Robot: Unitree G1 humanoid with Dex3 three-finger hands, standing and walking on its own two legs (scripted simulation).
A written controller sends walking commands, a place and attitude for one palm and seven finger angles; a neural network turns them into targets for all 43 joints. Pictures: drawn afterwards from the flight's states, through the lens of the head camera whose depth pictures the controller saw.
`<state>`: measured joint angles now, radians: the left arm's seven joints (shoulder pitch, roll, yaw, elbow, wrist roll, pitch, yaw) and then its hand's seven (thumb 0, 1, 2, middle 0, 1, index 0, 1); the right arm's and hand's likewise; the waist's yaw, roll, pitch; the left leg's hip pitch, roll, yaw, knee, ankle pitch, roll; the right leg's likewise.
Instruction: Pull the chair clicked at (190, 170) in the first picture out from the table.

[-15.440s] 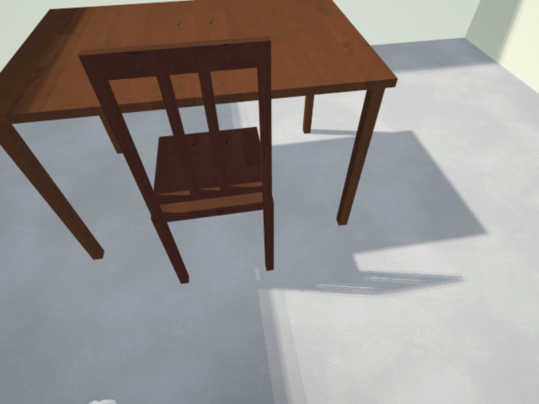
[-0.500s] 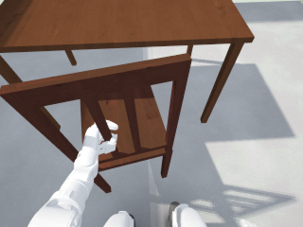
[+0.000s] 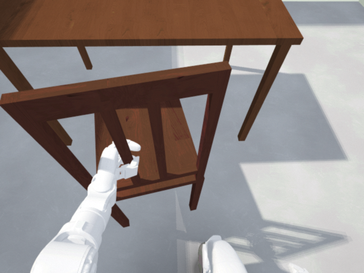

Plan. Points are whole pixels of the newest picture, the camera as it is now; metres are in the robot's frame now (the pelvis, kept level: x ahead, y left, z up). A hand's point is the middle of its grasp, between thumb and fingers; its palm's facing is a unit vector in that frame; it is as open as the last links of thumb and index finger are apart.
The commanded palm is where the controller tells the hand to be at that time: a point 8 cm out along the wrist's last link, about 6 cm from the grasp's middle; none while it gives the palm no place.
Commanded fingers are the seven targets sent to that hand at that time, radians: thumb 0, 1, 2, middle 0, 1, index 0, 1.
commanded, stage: step backward, pulling the chair out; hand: left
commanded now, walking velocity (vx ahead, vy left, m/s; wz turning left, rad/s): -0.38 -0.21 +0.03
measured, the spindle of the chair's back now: (125, 154) +0.39 +0.14 -0.04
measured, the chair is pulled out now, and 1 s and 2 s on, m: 0.29 0.45 0.66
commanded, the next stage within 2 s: stop walking, hand still on the chair in 1.14 s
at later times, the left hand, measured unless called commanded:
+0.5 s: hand (131, 183) +0.32 +0.12 -0.05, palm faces -0.05 -0.98 -0.21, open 5.6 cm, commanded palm +0.30 +0.18 -0.05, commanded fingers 0.00 0.90 0.90 -0.50 -1.45 -0.50 -1.45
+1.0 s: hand (121, 232) +0.21 +0.13 -0.05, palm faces +0.02 -0.98 -0.20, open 5.6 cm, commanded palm +0.20 +0.18 -0.05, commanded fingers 0.00 0.90 0.90 -0.50 -1.45 -0.50 -1.45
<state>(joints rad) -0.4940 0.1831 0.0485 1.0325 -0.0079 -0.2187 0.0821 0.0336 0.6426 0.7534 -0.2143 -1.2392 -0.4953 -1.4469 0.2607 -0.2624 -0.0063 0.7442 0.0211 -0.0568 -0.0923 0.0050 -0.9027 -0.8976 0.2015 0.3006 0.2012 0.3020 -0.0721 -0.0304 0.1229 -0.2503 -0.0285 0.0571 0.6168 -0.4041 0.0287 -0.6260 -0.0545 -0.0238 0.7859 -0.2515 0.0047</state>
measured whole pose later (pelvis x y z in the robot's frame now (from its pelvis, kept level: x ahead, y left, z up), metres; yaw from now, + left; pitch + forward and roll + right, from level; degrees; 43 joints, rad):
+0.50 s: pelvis -0.06 +0.01 +0.00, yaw +0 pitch +1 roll +1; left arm -0.53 0.18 0.02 0.94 -0.01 -0.18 0.10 0.03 0.63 0.73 -0.24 -1.21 -0.49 -1.45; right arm 0.12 -0.30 -0.05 0.69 0.04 0.02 -0.12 0.00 -0.91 -0.90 0.20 0.30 0.20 0.30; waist -0.07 -0.01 0.23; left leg -0.35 0.06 0.01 0.55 -0.21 -0.07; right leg -0.43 -0.08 -0.01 0.59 -0.17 0.04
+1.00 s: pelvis -0.16 -0.01 +0.01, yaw +0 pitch +1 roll +0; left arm -0.54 0.19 0.06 1.06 -0.03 -0.22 0.08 0.05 0.63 0.75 -0.24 -1.19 -0.50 -1.45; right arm 0.22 -0.23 -0.03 0.77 0.01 -0.02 -0.09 0.01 -0.90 -0.90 0.20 0.30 0.20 0.30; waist -0.04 0.01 0.19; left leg -0.34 0.06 0.02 0.57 -0.25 -0.03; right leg -0.47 0.00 -0.02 0.79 -0.40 0.00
